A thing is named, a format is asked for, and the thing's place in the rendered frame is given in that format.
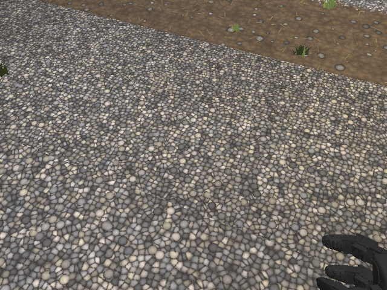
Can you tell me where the right robot hand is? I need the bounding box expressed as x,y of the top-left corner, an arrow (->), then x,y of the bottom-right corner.
316,233 -> 387,290

